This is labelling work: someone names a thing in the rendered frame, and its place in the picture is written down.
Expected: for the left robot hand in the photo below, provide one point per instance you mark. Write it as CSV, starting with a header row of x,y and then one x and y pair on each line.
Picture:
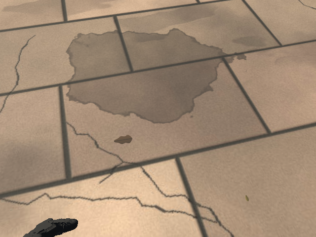
x,y
53,227

